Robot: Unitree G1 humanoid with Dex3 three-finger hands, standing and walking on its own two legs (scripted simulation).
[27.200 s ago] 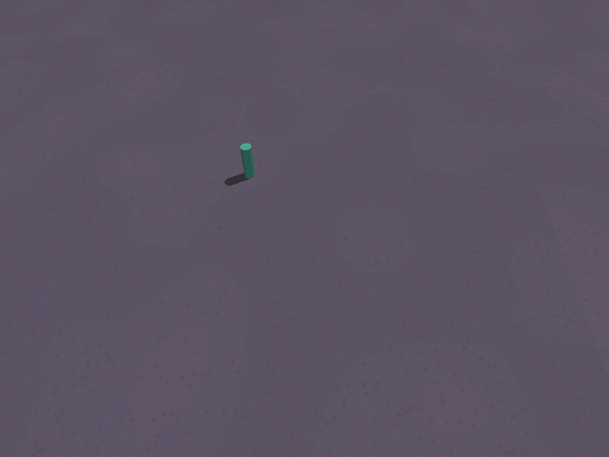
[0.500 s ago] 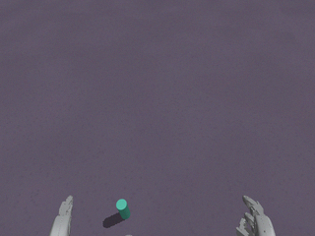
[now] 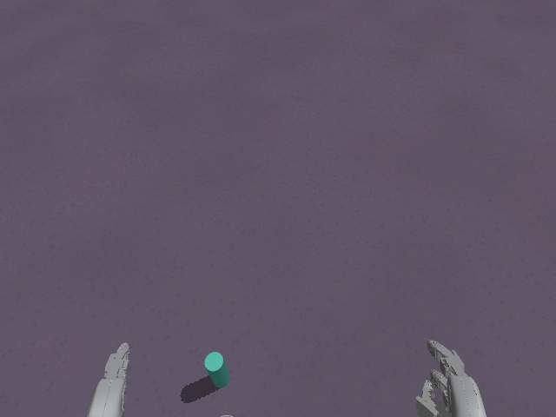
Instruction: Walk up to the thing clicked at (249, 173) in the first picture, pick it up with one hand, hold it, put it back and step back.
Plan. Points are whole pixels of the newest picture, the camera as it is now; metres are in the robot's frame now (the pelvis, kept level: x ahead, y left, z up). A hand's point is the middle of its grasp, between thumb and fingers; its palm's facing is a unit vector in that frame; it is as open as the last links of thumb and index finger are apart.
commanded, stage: home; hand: left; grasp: from the side
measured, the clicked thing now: (217, 370) +0.38 +0.19 -0.63
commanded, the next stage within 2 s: stand in 0.50 s
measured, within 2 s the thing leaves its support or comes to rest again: neither
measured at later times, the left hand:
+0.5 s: hand (152, 405) +0.17 +0.18 -0.05, palm faces +0.11 -0.95 -0.28, open 17.6 cm
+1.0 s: hand out of the picture +0.16 +0.21 -0.09, palm faces -0.02 -0.94 -0.33, open 10.6 cm
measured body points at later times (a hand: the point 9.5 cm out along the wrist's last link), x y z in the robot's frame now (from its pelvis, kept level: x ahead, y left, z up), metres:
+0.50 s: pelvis +0.00 +0.00 +0.00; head +0.02 +0.01 +0.45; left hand +0.16 +0.23 -0.03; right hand +0.17 -0.24 -0.07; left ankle +0.04 +0.14 -0.69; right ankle +0.01 -0.12 -0.69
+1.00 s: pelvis +0.00 +0.00 +0.01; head +0.01 +0.01 +0.46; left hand +0.16 +0.25 -0.06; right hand +0.15 -0.25 -0.09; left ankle +0.04 +0.13 -0.69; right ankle +0.01 -0.12 -0.69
